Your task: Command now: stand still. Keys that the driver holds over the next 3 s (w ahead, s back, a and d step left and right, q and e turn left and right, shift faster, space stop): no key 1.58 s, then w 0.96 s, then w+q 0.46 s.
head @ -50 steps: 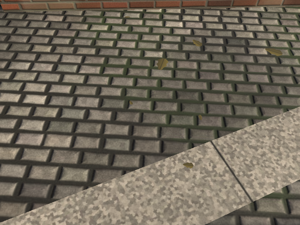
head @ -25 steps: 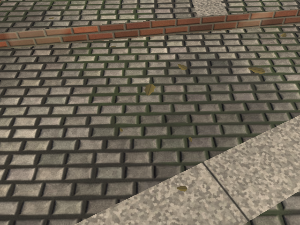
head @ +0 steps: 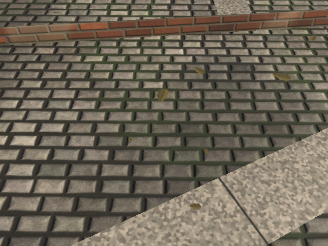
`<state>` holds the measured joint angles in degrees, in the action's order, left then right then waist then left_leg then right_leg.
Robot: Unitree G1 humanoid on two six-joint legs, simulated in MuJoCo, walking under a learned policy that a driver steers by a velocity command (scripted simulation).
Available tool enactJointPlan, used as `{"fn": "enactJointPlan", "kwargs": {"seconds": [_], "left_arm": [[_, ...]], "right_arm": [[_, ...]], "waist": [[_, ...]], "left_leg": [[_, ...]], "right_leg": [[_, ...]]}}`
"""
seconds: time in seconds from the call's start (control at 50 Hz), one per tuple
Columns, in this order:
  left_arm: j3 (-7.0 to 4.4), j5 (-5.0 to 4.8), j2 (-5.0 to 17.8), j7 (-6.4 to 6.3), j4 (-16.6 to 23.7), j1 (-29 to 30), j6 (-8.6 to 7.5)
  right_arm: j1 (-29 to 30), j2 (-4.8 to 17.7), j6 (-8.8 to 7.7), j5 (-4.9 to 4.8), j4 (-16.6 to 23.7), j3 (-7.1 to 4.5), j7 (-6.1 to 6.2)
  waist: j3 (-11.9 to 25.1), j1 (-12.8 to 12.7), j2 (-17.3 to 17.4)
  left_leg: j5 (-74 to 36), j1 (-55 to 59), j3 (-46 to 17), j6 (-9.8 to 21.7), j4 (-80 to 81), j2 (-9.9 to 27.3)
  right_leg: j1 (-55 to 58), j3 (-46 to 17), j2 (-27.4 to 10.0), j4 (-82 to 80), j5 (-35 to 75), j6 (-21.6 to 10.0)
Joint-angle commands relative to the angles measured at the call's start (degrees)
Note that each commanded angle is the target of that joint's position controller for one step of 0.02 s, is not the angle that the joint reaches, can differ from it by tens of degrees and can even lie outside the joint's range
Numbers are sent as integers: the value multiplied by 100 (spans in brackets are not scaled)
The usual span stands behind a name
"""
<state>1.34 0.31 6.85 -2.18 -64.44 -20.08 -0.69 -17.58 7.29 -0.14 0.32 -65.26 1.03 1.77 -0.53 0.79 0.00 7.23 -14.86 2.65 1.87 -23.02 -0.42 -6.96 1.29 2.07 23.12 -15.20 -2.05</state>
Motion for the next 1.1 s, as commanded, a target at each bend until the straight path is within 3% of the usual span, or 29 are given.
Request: {"fn": "enactJointPlan", "kwargs": {"seconds": [0.02, 1.1], "left_arm": [[-41, -1, 359, -14, 14, -480, -26], [10, -12, 268, -45, -197, -711, -95]], "right_arm": [[-383, 397, -20, -1, 12, -54, 15], [-460, 240, -5, -27, -266, -28, 55]], "waist": [[-418, 1, -7], [-461, -36, -28]], "left_leg": [[91, 420, -738, 70, 355, 563], [-537, 610, -609, 4, 132, 606]], "right_leg": [[-783, -660, -657, -630, 210, -148], [-345, -626, -698, -653, 1114, -154]]}}
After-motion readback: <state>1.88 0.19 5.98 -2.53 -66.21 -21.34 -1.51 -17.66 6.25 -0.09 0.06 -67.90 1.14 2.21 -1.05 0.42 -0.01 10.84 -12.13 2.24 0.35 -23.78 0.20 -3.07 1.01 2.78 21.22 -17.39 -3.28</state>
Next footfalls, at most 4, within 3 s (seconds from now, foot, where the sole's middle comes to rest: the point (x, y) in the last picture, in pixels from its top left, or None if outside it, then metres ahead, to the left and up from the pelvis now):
1.92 left None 0.21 0.10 -0.78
2.56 right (193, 232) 0.66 -0.12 -0.94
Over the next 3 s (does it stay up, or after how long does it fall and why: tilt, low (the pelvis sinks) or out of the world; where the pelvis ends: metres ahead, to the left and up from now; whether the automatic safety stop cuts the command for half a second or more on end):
stays up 0.75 -0.02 -0.18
